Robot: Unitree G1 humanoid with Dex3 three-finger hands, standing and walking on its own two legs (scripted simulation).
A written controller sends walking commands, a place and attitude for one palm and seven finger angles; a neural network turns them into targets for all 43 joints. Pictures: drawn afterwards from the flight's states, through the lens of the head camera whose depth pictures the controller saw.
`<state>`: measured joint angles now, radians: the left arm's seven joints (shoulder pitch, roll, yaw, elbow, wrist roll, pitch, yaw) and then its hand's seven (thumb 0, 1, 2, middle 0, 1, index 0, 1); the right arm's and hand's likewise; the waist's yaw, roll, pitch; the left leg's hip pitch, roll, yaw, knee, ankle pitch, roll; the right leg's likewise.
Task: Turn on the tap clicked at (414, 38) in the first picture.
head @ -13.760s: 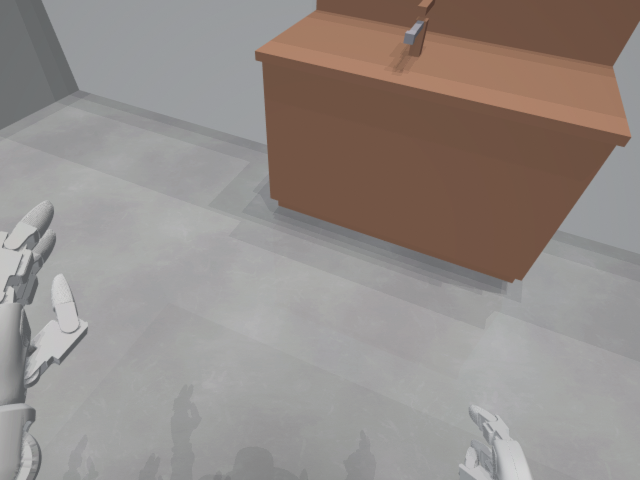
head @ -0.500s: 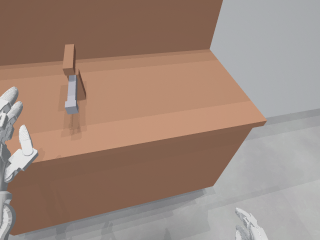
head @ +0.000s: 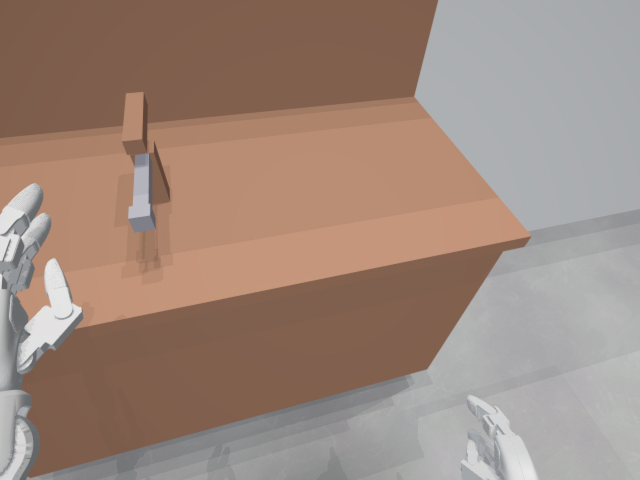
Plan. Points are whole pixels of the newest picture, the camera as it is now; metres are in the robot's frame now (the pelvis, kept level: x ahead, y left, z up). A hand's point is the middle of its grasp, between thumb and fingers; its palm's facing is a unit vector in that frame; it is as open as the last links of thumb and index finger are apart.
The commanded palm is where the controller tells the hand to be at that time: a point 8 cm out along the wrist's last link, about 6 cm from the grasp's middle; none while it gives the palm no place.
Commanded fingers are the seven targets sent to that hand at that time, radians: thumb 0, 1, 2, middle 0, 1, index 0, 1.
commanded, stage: look again from close up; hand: left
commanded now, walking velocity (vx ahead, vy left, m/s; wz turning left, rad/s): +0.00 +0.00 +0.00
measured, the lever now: (142, 218) +0.41 +0.30 +0.08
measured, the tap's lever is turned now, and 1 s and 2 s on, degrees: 0 0 0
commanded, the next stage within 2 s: come to a stop and stand still in 0.02 s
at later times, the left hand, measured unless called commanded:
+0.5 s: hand (119, 267) +0.27 +0.24 +0.16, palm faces +0.36 -0.86 -0.36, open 7.4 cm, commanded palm +0.21 +0.27 +0.18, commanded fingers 0.00 0.90 0.90 -0.20 -0.30 -0.20 -0.30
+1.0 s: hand (68, 226) +0.29 +0.28 +0.19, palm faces +0.49 -0.78 -0.39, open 7.4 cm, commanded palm +0.21 +0.27 +0.18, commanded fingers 0.00 0.90 0.90 -0.20 -0.30 -0.20 -0.30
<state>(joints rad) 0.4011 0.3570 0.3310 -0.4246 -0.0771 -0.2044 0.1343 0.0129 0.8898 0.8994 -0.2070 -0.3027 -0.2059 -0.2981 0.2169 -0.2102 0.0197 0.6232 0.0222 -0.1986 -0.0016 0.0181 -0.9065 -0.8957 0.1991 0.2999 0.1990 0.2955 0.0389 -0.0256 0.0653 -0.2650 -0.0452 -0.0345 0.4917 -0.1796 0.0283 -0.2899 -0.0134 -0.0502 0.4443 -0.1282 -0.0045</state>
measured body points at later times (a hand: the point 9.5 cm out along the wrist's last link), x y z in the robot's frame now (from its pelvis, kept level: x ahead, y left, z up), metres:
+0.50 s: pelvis +0.04 +0.00 +0.01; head +0.06 +0.00 +0.45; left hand +0.24 +0.28 +0.18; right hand +0.22 -0.23 -0.07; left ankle +0.06 +0.10 -0.74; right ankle +0.09 -0.12 -0.74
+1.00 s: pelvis +0.04 -0.01 +0.00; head +0.06 +0.01 +0.45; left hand +0.25 +0.32 +0.21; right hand +0.22 -0.22 -0.07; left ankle +0.06 +0.10 -0.74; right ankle +0.09 -0.12 -0.74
